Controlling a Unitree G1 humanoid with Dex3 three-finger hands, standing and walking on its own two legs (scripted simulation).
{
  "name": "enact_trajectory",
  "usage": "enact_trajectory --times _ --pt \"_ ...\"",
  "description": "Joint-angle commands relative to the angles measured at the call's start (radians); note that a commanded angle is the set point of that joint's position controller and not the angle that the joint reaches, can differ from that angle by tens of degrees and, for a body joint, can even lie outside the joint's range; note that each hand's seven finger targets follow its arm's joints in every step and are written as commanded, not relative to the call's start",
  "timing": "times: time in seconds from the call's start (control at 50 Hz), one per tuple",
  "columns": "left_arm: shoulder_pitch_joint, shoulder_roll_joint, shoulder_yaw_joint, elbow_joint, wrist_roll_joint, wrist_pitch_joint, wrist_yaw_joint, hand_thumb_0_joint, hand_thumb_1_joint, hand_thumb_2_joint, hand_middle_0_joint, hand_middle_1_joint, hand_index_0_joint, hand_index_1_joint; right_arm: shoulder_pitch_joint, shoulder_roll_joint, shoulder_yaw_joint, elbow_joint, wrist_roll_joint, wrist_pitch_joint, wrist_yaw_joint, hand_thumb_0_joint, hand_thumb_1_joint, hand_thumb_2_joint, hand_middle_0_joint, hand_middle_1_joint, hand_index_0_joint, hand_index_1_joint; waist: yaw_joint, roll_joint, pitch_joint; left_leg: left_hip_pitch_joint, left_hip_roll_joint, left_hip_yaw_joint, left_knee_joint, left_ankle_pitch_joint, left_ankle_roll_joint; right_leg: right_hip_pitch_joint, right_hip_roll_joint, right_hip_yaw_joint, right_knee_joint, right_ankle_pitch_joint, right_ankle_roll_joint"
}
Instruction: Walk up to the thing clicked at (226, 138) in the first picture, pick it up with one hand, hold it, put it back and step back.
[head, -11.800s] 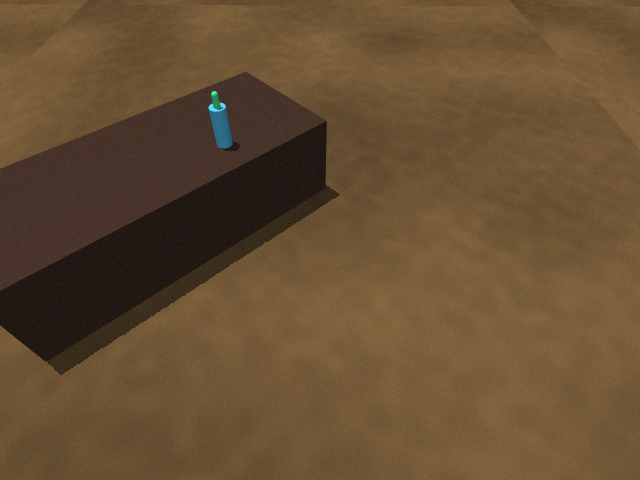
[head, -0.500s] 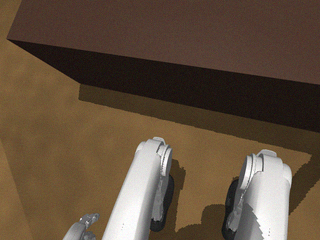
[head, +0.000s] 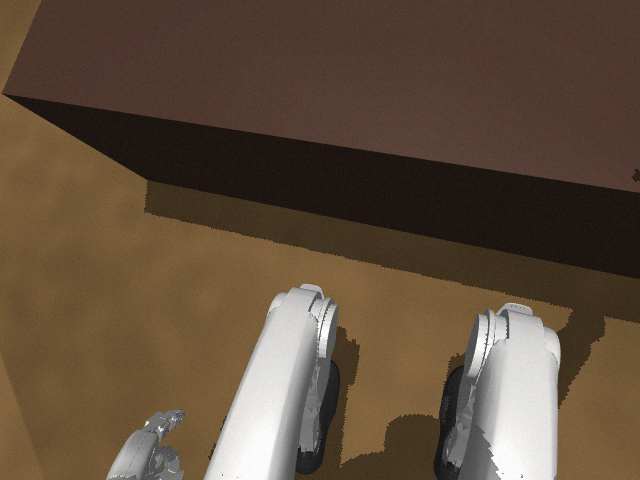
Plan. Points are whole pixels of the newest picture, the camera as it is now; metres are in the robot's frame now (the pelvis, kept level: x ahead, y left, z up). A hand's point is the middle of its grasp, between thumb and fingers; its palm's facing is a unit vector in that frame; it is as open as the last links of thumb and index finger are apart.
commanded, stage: close in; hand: right
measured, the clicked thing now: out of the picture +0.57 -0.33 +0.06
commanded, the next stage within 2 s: close in 0.30 s
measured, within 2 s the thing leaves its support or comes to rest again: leaves its support in 1.56 s
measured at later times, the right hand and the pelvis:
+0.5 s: hand out of the picture +0.52 -0.33 +0.03, palm faces +0.35 +0.93 -0.02, open 16.5 cm; pelvis +0.00 +0.00 +0.01, yaw -1 degrees
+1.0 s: hand out of the picture +0.55 -0.34 +0.04, palm faces +0.38 +0.93 -0.03, open 9.0 cm; pelvis +0.00 +0.00 -0.01, yaw +0 degrees
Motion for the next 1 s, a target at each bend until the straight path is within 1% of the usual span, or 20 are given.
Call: enact_trajectory --times 0.0,0.04,0.1,0.18,0.22,0.32,0.34,0.38,0.48,0.52,0.54,0.58,0.62,0.66,0.72,0.76,0.82,0.9,0.96,0.98 --pt "0.192 0.218 0.088 -0.02 0.009 0.002 0.014 0.0 0.918 0.872 -0.199 -0.305 -0.21 -0.293 -0.344 -0.309 -0.009 -0.244 0.015 -0.07 -0.021 0.0 0.45 -0.04 0.066 0.048 0.056 0.048 -0.015 -0.327 -0.71 0.262 -0.018 0.024 -0.253 0.259 0.035 0.634 0.01 -0.047 -0.221 0.184 -0.048" --pt "0.185 0.215 0.089 -0.02 0.008 0.004 0.014 0.0 0.917 0.871 -0.199 -0.304 -0.211 -0.292 -0.353 -0.305 -0.014 -0.259 0.018 -0.071 -0.031 0.0 0.437 -0.052 0.067 0.055 0.058 0.055 -0.025 -0.308 -0.722 0.263 -0.018 0.02 -0.253 0.258 0.034 0.624 0.01 -0.048 -0.217 0.182 -0.05" --pt "0.19 0.206 0.088 -0.017 0.011 0.006 0.014 0.0 0.923 0.867 -0.198 -0.305 -0.211 -0.291 -0.341 -0.28 -0.001 -0.257 0.022 -0.072 -0.035 0.0 0.442 -0.048 0.073 0.057 0.063 0.057 -0.012 -0.288 -0.725 0.305 -0.018 0.02 -0.258 0.31 0.028 0.615 0.01 -0.05 -0.201 0.227 -0.052" --pt "0.178 0.202 0.091 -0.021 0.007 0.008 0.015 0.0 0.917 0.874 -0.199 -0.305 -0.21 -0.294 -0.316 -0.283 -0.013 -0.24 0.02 -0.065 -0.044 0.0 0.45 -0.077 0.085 0.083 0.078 0.083 -0.025 -0.265 -0.698 0.31 -0.019 0.015 -0.268 0.265 0.029 0.561 0.013 -0.054 -0.22 0.169 -0.052" --pt "0.171 0.2 0.094 -0.027 0.007 0.008 0.015 0.0 0.921 0.87 -0.199 -0.306 -0.212 -0.292 -0.308 -0.259 0.001 -0.223 0.018 -0.065 -0.046 0.0 0.445 -0.07 0.078 0.074 0.071 0.074 -0.013 -0.237 -0.685 0.31 -0.02 0.013 -0.285 0.249 0.027 0.544 0.012 -0.057 -0.217 0.143 -0.056" --pt "0.183 0.201 0.1 -0.022 0.007 0.008 0.018 0.0 0.922 0.865 -0.198 -0.304 -0.212 -0.29 -0.301 -0.251 -0.002 -0.246 0.024 -0.069 -0.051 0.0 0.45 -0.132 0.129 0.144 0.127 0.145 -0.026 -0.264 -0.712 0.308 -0.019 0.018 -0.275 0.254 0.032 0.586 0.013 -0.054 -0.235 0.164 -0.05" --pt "0.182 0.196 0.1 -0.018 0.008 0.008 0.017 0.0 0.928 0.859 -0.197 -0.305 -0.214 -0.287 -0.31 -0.22 0.02 -0.25 0.025 -0.07 -0.051 0.0 0.445 -0.131 0.127 0.142 0.125 0.143 -0.019 -0.26 -0.716 0.305 -0.02 0.02 -0.276 0.269 0.031 0.609 0.011 -0.052 -0.235 0.18 -0.05" --pt "0.176 0.192 0.1 -0.019 0.007 0.006 0.019 0.0 0.925 0.863 -0.198 -0.305 -0.213 -0.289 -0.34 -0.222 0.024 -0.252 0.023 -0.076 -0.057 0.0 0.442 -0.154 0.147 0.168 0.146 0.168 -0.008 -0.255 -0.683 0.29 -0.02 0.018 -0.287 0.25 0.032 0.581 0.013 -0.05 -0.239 0.151 -0.053" --pt "0.17 0.191 0.094 -0.009 0.012 0.004 0.021 0.0 0.905 0.878 -0.194 -0.3 -0.203 -0.291 -0.352 -0.25 0.021 -0.236 0.017 -0.094 -0.065 0.0 0.396 -0.198 0.546 0.367 0.545 0.368 -0.008 -0.252 -0.658 0.283 -0.019 0.012 -0.276 0.248 0.031 0.549 0.013 -0.055 -0.222 0.144 -0.055" --pt "0.17 0.192 0.091 -0.016 0.014 0.005 0.019 0.0 0.908 0.877 -0.191 -0.297 -0.202 -0.286 -0.34 -0.269 0.002 -0.216 0.014 -0.097 -0.067 0.0 0.386 -0.205 0.659 0.421 0.655 0.422 -0.019 -0.254 -0.645 0.277 -0.018 0.014 -0.276 0.226 0.033 0.544 0.015 -0.058 -0.231 0.125 -0.054" --pt "0.175 0.193 0.091 -0.013 0.015 0.006 0.019 0.0 0.905 0.878 -0.192 -0.297 -0.202 -0.286 -0.345 -0.247 0.023 -0.195 0.01 -0.097 -0.063 0.0 0.386 -0.221 0.713 0.457 0.709 0.458 -0.003 -0.255 -0.648 0.28 -0.018 0.016 -0.279 0.223 0.032 0.547 0.014 -0.056 -0.232 0.118 -0.053" --pt "0.17 0.195 0.089 -0.015 0.015 0.007 0.02 0.0 0.911 0.875 -0.189 -0.295 -0.202 -0.282 -0.373 -0.262 0.02 -0.199 0.009 -0.099 -0.063 0.0 0.358 -0.238 0.823 0.515 0.816 0.517 -0.009 -0.25 -0.66 0.28 -0.019 0.013 -0.277 0.217 0.032 0.539 0.014 -0.058 -0.226 0.112 -0.054" --pt "0.176 0.202 0.088 -0.014 0.015 0.008 0.02 0.0 0.912 0.872 -0.188 -0.293 -0.201 -0.28 -0.368 -0.293 0.004 -0.196 0.005 -0.098 -0.063 0.0 0.32 -0.293 0.886 0.579 0.881 0.581 -0.015 -0.26 -0.686 0.286 -0.02 0.015 -0.273 0.227 0.031 0.561 0.014 -0.056 -0.224 0.127 -0.052" --pt "0.18 0.204 0.086 -0.011 0.016 0.008 0.02 0.0 0.913 0.871 -0.187 -0.293 -0.2 -0.279 -0.383 -0.253 0.025 -0.171 0.011 -0.094 -0.06 0.0 0.239 -0.364 0.944 0.647 0.937 0.649 0.0 -0.266 -0.673 0.278 -0.02 0.02 -0.265 0.238 0.031 0.565 0.014 -0.054 -0.216 0.138 -0.051" --pt "0.189 0.206 0.084 -0.012 0.018 0.011 0.018 0.0 0.908 0.873 -0.189 -0.293 -0.2 -0.282 -0.361 -0.287 0.011 -0.166 -0.002 -0.09 -0.063 0.0 0.153 -0.452 1.004 0.727 0.998 0.728 -0.005 -0.269 -0.694 0.293 -0.018 0.024 -0.254 0.261 0.03 0.574 0.013 -0.052 -0.213 0.168 -0.049" --pt "0.193 0.21 0.085 -0.007 0.02 0.014 0.017 0.0 0.901 0.877 -0.192 -0.295 -0.198 -0.287 -0.356 -0.239 0.039 -0.135 -0.007 -0.08 -0.056 0.0 0.081 -0.547 1.063 0.813 1.059 0.814 0.012 -0.281 -0.68 0.266 -0.019 0.03 -0.24 0.28 0.031 0.595 0.012 -0.046 -0.203 0.199 -0.047" --pt "0.193 0.214 0.08 -0.01 0.015 0.016 0.016 0.0 0.895 0.879 -0.193 -0.294 -0.197 -0.29 -0.352 -0.241 0.045 -0.1 -0.009 -0.068 -0.049 0.0 -0.05 -0.684 1.153 0.936 1.15 0.937 0.021 -0.257 -0.637 0.253 -0.02 0.034 -0.251 0.246 0.03 0.55 0.014 -0.04 -0.205 0.154 -0.05" --pt "0.204 0.216 0.072 -0.014 0.014 0.023 0.008 0.0 0.899 0.872 -0.193 -0.293 -0.198 -0.287 -0.331 -0.221 0.065 -0.069 -0.013 -0.051 -0.043 0.0 -0.23 -0.863 1.273 1.098 1.271 1.1 0.019 -0.259 -0.64 0.263 -0.019 0.037 -0.241 0.264 0.028 0.55 0.015 -0.039 -0.196 0.178 -0.049" --pt "0.201 0.216 0.059 -0.022 0.006 0.028 0.007 0.0 0.914 0.858 -0.189 -0.29 -0.2 -0.278 -0.328 -0.266 0.037 -0.074 -0.006 -0.042 -0.044 0.0 -0.229 -1.014 1.323 1.236 1.334 1.237 0.016 -0.231 -0.637 0.278 -0.021 0.037 -0.247 0.258 0.024 0.516 0.015 -0.039 -0.19 0.164 -0.053" --pt "0.202 0.209 0.056 -0.023 0.008 0.03 0.004 0.0 0.908 0.86 -0.19 -0.29 -0.198 -0.28 -0.328 -0.243 0.055 -0.084 -0.004 -0.041 -0.042 0.0 -0.257 -1.049 1.333 1.262 1.345 1.263 0.019 -0.237 -0.637 0.283 -0.022 0.036 -0.245 0.265 0.024 0.514 0.014 -0.041 -0.186 0.171 -0.052"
